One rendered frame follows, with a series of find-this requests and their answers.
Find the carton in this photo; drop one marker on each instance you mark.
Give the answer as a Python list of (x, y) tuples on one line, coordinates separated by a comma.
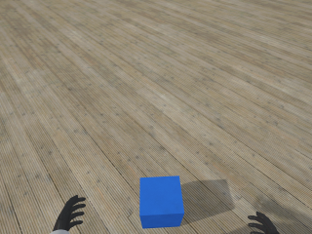
[(160, 202)]

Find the robot right hand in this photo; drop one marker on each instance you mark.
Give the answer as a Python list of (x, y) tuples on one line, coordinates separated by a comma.
[(267, 226)]

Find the robot left hand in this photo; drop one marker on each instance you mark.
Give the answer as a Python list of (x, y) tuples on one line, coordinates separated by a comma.
[(66, 214)]

